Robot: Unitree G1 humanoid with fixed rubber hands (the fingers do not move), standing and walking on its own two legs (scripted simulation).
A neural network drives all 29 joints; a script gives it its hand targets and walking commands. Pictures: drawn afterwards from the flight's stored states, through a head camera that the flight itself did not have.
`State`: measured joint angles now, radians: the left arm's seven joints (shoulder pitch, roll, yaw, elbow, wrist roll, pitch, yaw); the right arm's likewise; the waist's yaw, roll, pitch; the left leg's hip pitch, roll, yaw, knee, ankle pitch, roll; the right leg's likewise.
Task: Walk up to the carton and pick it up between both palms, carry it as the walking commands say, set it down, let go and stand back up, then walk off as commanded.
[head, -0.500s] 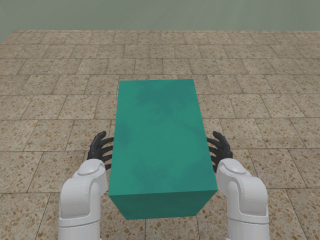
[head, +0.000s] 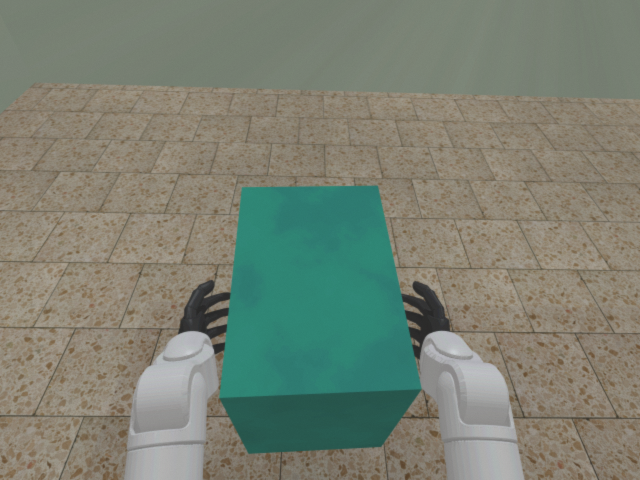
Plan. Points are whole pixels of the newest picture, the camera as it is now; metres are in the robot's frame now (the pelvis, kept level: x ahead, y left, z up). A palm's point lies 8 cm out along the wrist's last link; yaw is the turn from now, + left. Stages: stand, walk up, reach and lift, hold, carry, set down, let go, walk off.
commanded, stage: carry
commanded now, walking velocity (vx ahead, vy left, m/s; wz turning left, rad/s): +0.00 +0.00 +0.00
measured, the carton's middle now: (313, 320) +0.36 +0.00 -0.01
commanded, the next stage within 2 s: none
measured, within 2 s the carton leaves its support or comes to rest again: neither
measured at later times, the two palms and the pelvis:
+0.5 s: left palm (218, 329) +0.32 +0.12 +0.03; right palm (435, 335) +0.31 -0.16 +0.02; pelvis +0.04 -0.01 +0.00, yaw -1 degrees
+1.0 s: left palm (189, 292) +0.34 +0.15 +0.08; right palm (418, 277) +0.35 -0.13 +0.09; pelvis +0.07 +0.00 +0.00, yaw +4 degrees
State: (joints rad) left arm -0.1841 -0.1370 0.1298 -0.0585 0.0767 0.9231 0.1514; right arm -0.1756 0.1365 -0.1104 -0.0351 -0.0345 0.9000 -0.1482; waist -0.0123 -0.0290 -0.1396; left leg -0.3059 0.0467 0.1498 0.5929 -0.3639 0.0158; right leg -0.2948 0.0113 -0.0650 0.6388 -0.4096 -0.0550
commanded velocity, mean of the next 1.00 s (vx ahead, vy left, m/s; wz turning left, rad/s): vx -0.11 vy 0.00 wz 0.26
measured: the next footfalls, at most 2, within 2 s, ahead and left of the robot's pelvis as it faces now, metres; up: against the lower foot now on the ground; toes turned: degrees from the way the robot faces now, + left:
left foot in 0.24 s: +0.02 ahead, +0.11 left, +0.00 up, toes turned +9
right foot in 0.74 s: +0.04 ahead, -0.09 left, +0.00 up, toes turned -3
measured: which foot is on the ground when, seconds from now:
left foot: down 0.00-0.10, up 0.12-0.22, down 0.24-0.76, up 0.78-1.00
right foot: down 0.00-0.66, up 0.68-0.72, down 0.74-1.00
